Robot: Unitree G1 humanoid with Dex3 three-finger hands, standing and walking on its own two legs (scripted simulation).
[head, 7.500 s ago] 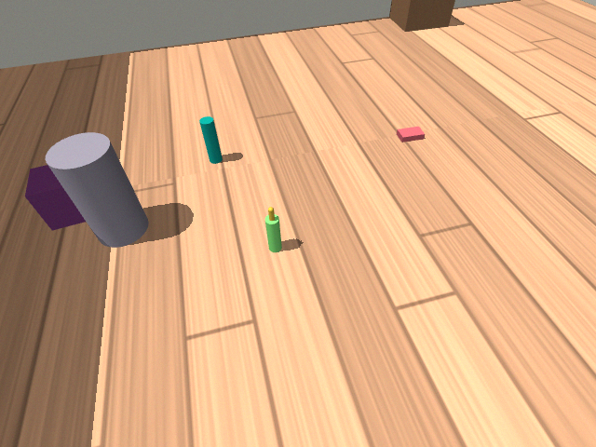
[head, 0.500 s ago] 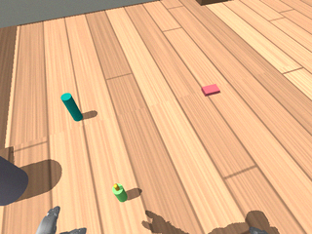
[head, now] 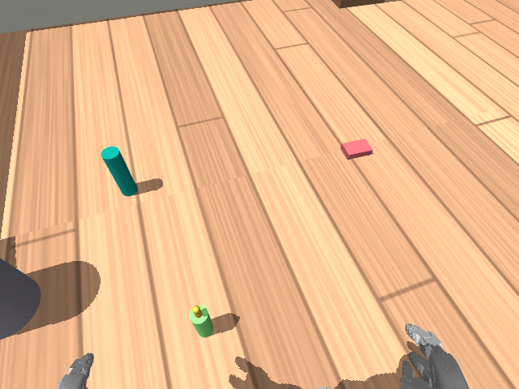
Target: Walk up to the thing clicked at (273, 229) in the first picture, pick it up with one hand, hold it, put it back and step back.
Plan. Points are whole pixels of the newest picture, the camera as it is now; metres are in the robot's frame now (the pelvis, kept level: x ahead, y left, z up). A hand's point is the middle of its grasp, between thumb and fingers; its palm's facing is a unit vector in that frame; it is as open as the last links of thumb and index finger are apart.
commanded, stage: go down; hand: left
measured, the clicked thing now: (201, 319) +0.40 +0.19 -0.60
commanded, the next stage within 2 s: none
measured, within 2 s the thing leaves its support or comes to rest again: neither
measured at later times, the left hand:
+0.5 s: hand out of the picture +0.16 +0.27 -0.16, palm faces +0.11 -0.94 -0.33, open 16.8 cm
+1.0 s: hand (102, 340) +0.27 +0.33 -0.24, palm faces +0.09 -0.98 -0.15, open 17.5 cm
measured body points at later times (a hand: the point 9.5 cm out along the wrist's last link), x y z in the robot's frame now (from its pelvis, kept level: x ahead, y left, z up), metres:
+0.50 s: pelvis -0.02 -0.01 -0.05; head +0.07 +0.02 +0.39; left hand +0.15 +0.32 -0.13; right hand +0.15 -0.26 -0.12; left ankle -0.02 +0.10 -0.69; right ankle +0.00 -0.13 -0.69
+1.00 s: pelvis -0.08 -0.01 -0.19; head +0.11 +0.02 +0.21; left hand +0.26 +0.39 -0.23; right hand +0.05 -0.29 -0.30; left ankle -0.02 +0.10 -0.69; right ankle +0.00 -0.13 -0.69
